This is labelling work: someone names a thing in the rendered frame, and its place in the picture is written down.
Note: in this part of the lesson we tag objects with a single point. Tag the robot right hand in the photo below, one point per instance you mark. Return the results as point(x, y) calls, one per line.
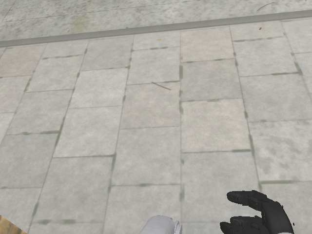
point(273, 220)

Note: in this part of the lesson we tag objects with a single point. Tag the left robot thigh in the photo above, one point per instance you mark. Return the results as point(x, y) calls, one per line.
point(161, 224)

